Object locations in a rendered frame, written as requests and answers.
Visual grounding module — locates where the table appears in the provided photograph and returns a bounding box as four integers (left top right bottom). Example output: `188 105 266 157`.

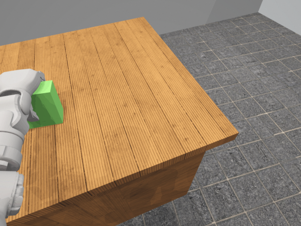
0 17 239 226

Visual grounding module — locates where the left robot hand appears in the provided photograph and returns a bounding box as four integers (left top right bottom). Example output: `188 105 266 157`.
0 69 46 122

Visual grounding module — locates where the sponge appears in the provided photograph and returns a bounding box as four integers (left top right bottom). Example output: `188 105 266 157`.
27 80 63 129

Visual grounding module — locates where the robot left upper arm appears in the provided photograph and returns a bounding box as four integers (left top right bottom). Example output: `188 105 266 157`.
0 171 24 226

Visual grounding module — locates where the left robot forearm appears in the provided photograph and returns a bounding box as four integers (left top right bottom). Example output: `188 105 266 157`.
0 87 32 172

